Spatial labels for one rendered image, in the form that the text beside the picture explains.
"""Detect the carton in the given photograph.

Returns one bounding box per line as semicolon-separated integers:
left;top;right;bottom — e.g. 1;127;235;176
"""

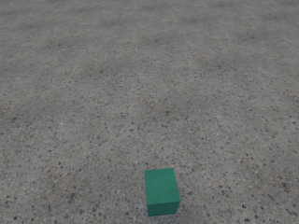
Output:
144;167;180;217

